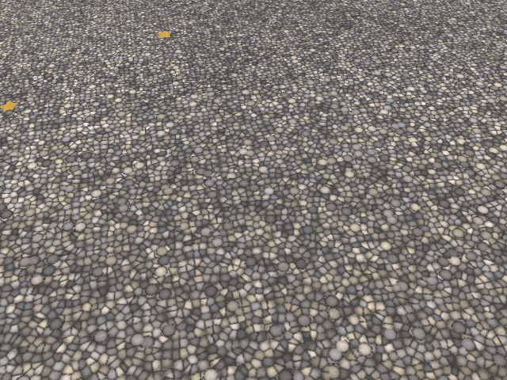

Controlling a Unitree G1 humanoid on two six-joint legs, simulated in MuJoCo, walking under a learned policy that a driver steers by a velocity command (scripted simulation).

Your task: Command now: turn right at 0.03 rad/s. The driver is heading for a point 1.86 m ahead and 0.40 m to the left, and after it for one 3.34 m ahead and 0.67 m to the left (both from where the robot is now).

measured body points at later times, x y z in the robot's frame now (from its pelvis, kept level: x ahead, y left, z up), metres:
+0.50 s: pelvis +0.00 +0.01 +0.00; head +0.01 +0.00 +0.45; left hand +0.01 +0.25 -0.16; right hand +0.01 -0.23 -0.16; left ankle +0.01 +0.13 -0.75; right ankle -0.02 -0.09 -0.75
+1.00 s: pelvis +0.08 +0.05 -0.01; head +0.08 +0.06 +0.44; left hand +0.04 +0.29 -0.17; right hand +0.06 -0.20 -0.15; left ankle +0.04 +0.12 -0.75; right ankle -0.01 -0.08 -0.70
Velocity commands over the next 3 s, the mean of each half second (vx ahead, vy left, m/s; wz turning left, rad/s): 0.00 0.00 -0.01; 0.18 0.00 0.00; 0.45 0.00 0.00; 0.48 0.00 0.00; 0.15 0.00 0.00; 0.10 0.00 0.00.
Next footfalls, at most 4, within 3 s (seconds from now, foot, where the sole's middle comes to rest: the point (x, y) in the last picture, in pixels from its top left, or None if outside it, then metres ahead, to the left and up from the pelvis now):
1.36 right None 0.43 -0.02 -0.78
1.90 left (211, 304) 0.75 0.15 -0.78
2.36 right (270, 272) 0.86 -0.03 -0.78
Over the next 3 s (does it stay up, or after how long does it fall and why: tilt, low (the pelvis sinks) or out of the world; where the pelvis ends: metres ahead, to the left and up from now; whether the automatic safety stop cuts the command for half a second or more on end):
stays up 0.81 0.05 -0.01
